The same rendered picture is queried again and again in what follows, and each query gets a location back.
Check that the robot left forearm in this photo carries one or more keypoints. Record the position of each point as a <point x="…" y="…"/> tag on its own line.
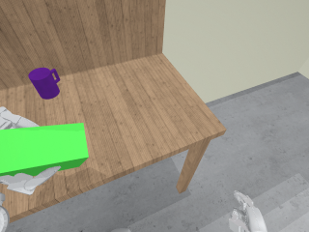
<point x="4" y="214"/>

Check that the sponge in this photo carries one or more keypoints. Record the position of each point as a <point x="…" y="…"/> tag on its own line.
<point x="34" y="149"/>

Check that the table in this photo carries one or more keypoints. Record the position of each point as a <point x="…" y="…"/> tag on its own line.
<point x="135" y="106"/>

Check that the robot left hand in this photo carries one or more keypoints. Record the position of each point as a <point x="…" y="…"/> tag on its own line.
<point x="21" y="182"/>

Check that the robot right hand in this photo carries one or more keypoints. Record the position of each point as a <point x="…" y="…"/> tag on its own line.
<point x="249" y="221"/>

